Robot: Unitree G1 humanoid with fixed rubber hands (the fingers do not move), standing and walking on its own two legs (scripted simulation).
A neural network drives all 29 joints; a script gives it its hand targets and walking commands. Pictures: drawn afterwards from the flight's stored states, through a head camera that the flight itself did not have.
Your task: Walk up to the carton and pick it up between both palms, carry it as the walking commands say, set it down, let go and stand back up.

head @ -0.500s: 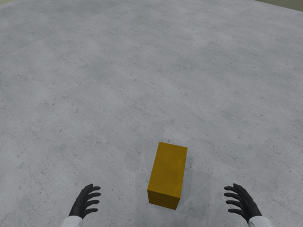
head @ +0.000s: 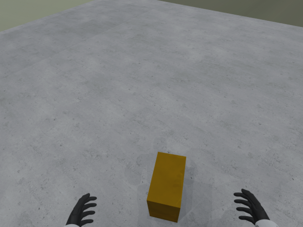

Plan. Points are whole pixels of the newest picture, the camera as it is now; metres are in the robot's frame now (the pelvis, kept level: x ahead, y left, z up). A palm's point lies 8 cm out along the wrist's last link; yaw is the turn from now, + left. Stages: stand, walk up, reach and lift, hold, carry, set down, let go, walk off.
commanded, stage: stand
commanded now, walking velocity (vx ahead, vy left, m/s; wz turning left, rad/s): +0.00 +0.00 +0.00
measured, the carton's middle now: (167, 187) +0.46 -0.03 -0.62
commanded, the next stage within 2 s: none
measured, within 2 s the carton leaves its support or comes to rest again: neither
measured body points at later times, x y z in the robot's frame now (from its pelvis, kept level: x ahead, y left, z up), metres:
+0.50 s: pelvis -0.01 -0.01 +0.00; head -0.01 -0.02 +0.45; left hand +0.11 +0.27 -0.09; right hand +0.12 -0.29 -0.11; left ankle -0.03 +0.13 -0.73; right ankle -0.01 -0.12 -0.73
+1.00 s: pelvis -0.02 -0.01 +0.01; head -0.03 -0.02 +0.46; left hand +0.08 +0.28 -0.10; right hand +0.08 -0.30 -0.11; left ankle -0.03 +0.13 -0.73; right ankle -0.01 -0.12 -0.73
